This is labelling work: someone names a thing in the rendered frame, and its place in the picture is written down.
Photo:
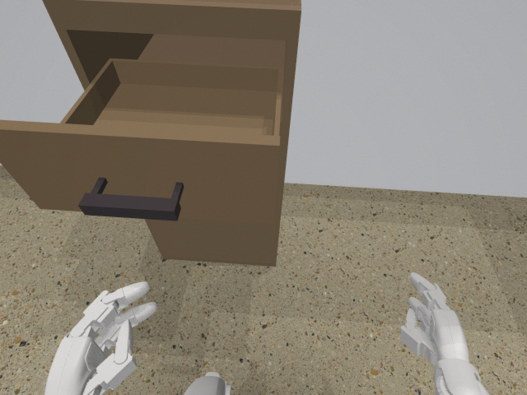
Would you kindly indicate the handle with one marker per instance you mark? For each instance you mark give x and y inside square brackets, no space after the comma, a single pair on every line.
[153,208]

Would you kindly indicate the robot left thigh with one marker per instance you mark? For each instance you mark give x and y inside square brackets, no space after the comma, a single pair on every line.
[209,385]

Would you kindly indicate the robot right forearm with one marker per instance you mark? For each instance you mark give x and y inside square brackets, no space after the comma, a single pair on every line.
[457,377]

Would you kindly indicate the robot right hand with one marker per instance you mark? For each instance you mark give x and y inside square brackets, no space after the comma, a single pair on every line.
[441,335]

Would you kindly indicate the robot left hand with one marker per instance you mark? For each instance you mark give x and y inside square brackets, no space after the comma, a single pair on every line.
[79,356]

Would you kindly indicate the drawer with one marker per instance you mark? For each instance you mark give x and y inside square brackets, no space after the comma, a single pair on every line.
[145,125]

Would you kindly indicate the cabinet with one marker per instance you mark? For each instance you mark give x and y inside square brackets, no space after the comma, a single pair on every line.
[237,32]

